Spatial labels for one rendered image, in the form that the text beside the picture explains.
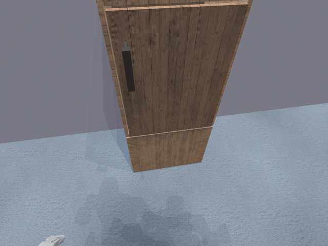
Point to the cupboard door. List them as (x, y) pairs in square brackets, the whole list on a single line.
[(180, 59)]

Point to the handle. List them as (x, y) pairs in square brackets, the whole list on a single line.
[(128, 67)]

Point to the robot left hand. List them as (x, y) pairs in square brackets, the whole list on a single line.
[(53, 240)]

